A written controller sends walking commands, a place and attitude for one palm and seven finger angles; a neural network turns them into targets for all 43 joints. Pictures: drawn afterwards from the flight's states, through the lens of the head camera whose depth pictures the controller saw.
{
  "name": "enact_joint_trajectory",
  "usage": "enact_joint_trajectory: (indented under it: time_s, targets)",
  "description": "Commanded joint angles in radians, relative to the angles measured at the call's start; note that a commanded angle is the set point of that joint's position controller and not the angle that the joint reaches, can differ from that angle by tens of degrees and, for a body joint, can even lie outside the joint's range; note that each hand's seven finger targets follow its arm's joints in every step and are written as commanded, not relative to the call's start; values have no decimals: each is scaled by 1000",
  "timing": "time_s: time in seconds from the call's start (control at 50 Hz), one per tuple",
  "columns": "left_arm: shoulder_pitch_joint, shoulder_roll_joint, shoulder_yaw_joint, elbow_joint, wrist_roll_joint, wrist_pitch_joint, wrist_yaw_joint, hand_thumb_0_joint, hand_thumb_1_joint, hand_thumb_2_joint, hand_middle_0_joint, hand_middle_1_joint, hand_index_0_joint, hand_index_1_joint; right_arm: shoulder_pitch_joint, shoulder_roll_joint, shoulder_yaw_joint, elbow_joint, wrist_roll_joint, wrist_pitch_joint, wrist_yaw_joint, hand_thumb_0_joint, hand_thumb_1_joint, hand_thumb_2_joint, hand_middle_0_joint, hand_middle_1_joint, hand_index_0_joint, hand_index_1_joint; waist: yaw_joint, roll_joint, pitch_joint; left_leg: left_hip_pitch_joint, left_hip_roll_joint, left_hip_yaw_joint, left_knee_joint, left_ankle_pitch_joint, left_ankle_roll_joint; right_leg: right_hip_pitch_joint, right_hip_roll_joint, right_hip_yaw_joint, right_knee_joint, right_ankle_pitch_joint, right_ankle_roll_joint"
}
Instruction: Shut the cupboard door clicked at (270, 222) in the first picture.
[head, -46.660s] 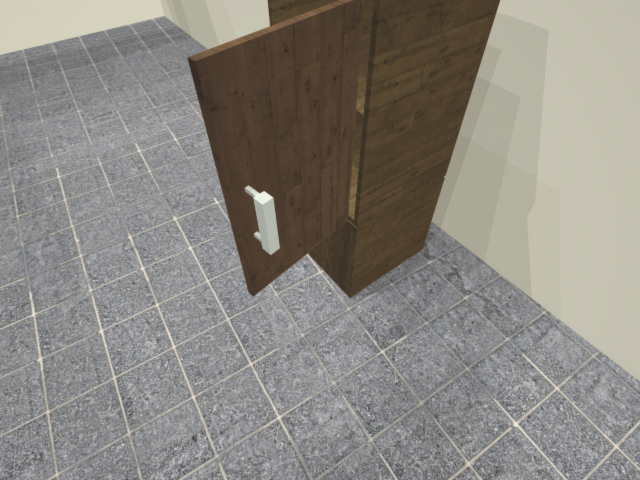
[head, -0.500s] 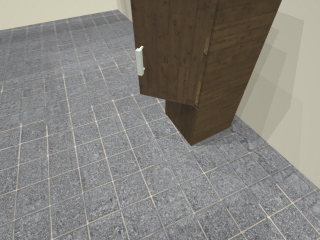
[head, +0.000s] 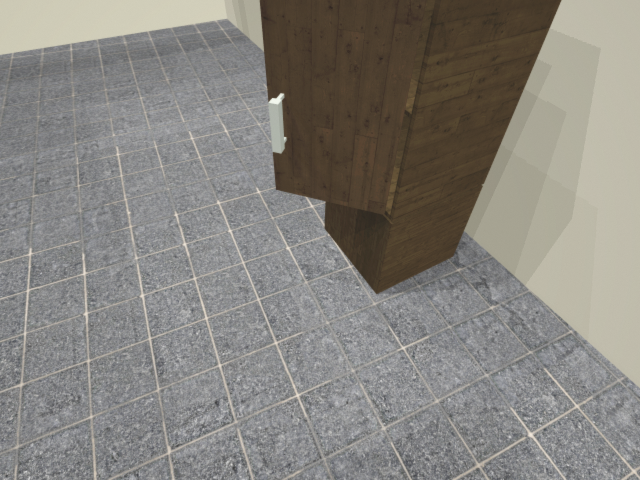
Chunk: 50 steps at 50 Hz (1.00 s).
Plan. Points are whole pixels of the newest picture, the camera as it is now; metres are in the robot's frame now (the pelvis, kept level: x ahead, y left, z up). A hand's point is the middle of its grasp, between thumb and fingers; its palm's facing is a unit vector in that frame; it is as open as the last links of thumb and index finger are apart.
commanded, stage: look to check the result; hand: left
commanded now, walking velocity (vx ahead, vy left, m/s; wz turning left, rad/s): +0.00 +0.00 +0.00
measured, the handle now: (279, 123) +0.99 +0.16 -0.09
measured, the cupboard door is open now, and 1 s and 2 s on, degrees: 42 42 42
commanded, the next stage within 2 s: walk to a spot facing it in 0.46 s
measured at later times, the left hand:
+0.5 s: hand out of the picture +0.02 +0.21 -0.17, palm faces +0.00 -0.97 -0.24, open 7.3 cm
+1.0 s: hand out of the picture +0.02 +0.23 -0.20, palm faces +0.19 -0.96 -0.22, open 7.3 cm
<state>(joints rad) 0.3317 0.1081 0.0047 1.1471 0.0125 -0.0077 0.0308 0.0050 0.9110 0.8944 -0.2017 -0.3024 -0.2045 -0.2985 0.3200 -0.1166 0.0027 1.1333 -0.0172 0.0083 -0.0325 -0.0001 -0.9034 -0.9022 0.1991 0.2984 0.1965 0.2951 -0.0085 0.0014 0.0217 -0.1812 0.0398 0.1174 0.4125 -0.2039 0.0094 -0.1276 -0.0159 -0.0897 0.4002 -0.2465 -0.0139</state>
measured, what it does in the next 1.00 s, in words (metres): stands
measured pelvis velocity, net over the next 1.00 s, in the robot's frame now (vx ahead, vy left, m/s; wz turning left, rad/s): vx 0.00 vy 0.03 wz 0.19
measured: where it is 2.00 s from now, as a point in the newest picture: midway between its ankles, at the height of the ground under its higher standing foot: outside the picture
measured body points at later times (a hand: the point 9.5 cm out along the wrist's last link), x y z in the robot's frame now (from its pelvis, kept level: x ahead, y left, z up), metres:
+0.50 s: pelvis +0.00 +0.01 +0.00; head +0.01 +0.01 +0.45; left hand +0.02 +0.26 -0.15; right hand +0.02 -0.24 -0.15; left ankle +0.01 +0.11 -0.74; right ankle -0.02 -0.11 -0.74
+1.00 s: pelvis +0.00 +0.03 -0.02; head +0.04 +0.05 +0.43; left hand +0.01 +0.28 -0.18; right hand +0.07 -0.21 -0.16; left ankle +0.01 +0.11 -0.74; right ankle -0.03 -0.11 -0.71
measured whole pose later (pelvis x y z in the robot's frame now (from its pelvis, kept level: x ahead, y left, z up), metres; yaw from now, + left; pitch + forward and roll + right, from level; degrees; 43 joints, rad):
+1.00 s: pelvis +0.00 +0.03 -0.02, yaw +11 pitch +0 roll -1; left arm 0.19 0.21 0.06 0.97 0.02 0.06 0.02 0.01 0.91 0.89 -0.20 -0.30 -0.21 -0.30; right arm 0.23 -0.18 -0.03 0.97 -0.03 0.04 0.00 0.00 -0.90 -0.90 0.20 0.30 0.20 0.30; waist -0.02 -0.02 0.11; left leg -0.35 -0.02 0.06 0.65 -0.31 0.07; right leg -0.34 -0.08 -0.10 0.93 -0.51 0.03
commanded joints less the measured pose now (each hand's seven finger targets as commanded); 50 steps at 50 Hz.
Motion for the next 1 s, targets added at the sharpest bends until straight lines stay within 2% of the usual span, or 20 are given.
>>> enact_joint_trajectory:
  time_s: [0.0,0.24,0.42,0.56,0.58,0.62,0.66,0.7,0.74,0.76,0.78,0.8,0.82,0.84,0.86,0.88,0.9,0.92,0.94,0.98]
  targets:
    - [67,121,25,-21,0,-9,11,0,900,900,-200,-300,-200,-300,60,-109,-23,-22,2,-14,-9,0,-900,-900,200,300,200,300,0,10,73,6,79,-97,-86,56,19,-81,-89,104,-97,81,-27]
    - [14,177,33,-35,3,-10,5,0,900,900,-200,-300,-200,-300,8,-174,-32,-36,2,-16,-4,0,-900,-900,200,300,200,300,0,-6,70,18,87,-107,-105,44,24,-74,-92,105,-103,68,-27]
    - [-45,242,41,-54,3,-17,-1,0,900,900,-200,-300,-200,-300,-52,-239,-36,-50,4,-24,0,0,-900,-900,200,300,200,300,4,-5,19,52,95,-117,-108,132,27,-33,-101,108,-102,140,-28]
    - [-98,280,42,-61,2,-18,-5,0,900,900,-200,-300,-200,-300,-96,-271,-37,-53,2,-24,5,0,-900,-900,200,300,200,300,3,1,22,52,97,-121,-124,123,20,-17,-110,109,-120,135,-25]
    - [-100,274,43,-63,2,-15,-5,0,900,900,-200,-300,-200,-300,-101,-264,-36,-57,1,-22,7,0,-900,-900,200,300,200,300,3,1,20,43,94,-126,-115,143,19,-11,-115,96,-107,148,-22]
    - [-70,228,40,-66,1,-3,1,0,900,900,-200,-300,-200,-300,-78,-206,-25,-62,1,-11,10,0,-900,-900,200,300,200,300,6,-6,15,21,87,-122,-78,187,11,-9,-126,70,-66,173,-10]
    - [-59,235,45,-76,0,9,5,0,900,900,-200,-300,-200,-300,-78,-196,-26,-72,-1,1,13,0,-900,-900,200,300,200,300,9,3,17,-22,76,-127,-41,181,6,-9,-143,57,-29,166,-10]
    - [-62,256,60,-102,3,15,6,0,900,900,-200,-300,-200,-300,-93,-201,-34,-98,-1,10,15,0,-900,-900,200,300,200,300,15,-23,26,-80,56,-128,17,164,3,-8,-175,62,-13,177,-29]
    - [-64,282,75,-130,6,20,7,0,900,900,-200,-300,-200,-300,-98,-195,-43,-127,-1,20,20,0,-900,-900,200,300,200,300,16,-104,18,-126,18,-94,129,112,-11,-10,-244,81,-30,166,-70]
    - [-69,291,82,-147,7,22,8,0,900,900,-200,-300,-200,-300,-101,-189,-49,-140,-3,25,21,0,-900,-900,200,300,200,300,17,-136,20,-141,7,-75,212,47,-18,-29,-286,95,-45,166,-99]
    - [-78,291,86,-165,9,22,9,0,900,900,-200,-300,-200,-300,-105,-183,-55,-156,-5,31,24,0,-900,-900,200,300,200,300,15,-154,22,-162,2,-67,298,-81,-24,-42,-322,100,-48,205,-130]
    - [-90,295,89,-181,13,21,10,0,900,900,-200,-300,-200,-300,-109,-179,-59,-171,-6,36,26,0,-900,-900,200,300,200,300,13,-172,29,-188,1,-64,366,-192,-28,-49,-355,96,-42,256,-152]
    - [-103,295,93,-195,19,21,12,0,900,900,-200,-300,-200,-300,-110,-180,-64,-188,-4,37,30,0,-900,-900,200,300,200,300,10,-172,32,-197,15,-64,386,-241,-29,-57,-375,82,-21,303,-160]
    - [-126,300,97,-208,20,21,12,0,900,900,-200,-300,-200,-300,-100,-173,-66,-197,0,35,34,0,-900,-900,200,300,200,300,-5,-157,40,-182,35,-77,321,-232,-30,-64,-380,50,31,335,-146]
    - [-133,296,99,-220,17,21,9,0,900,900,-200,-300,-200,-300,-75,-180,-66,-197,0,30,38,0,-900,-900,200,300,200,300,-20,-98,21,-118,43,-88,198,-101,-25,-85,-348,7,119,338,-102]
    - [-121,274,99,-237,9,28,4,0,900,900,-200,-300,-200,-300,-24,-219,-73,-198,-5,22,37,0,-900,-900,200,300,200,300,-35,83,-9,-29,104,-214,62,224,16,-173,-242,-73,265,182,-17]
    - [-95,216,89,-265,0,35,2,0,900,900,-200,-300,-200,-300,7,-300,-89,-202,-19,19,29,0,-900,-900,200,300,200,300,-37,310,-12,27,270,-477,-39,473,122,-301,-90,-104,444,-216,64]
    - [-163,223,81,-285,11,47,10,0,900,900,-200,-300,-200,-300,68,-323,-98,-180,-22,20,19,0,-900,-900,200,300,200,300,-79,308,-29,36,312,-582,-116,379,167,-347,-49,14,631,-406,53]
    - [-185,219,89,-293,12,52,8,0,900,900,-200,-300,-200,-300,74,-325,-100,-179,-23,20,11,0,-900,-900,200,300,200,300,-71,213,-44,24,311,-603,-141,177,157,-402,-58,95,724,-339,45]
    - [-179,205,92,-289,13,37,-7,0,900,900,-200,-300,-200,-300,1,-286,-88,-210,-22,10,4,0,-900,-900,200,300,200,300,-35,102,-32,-4,245,-537,-150,-45,149,-434,-73,127,734,-186,55]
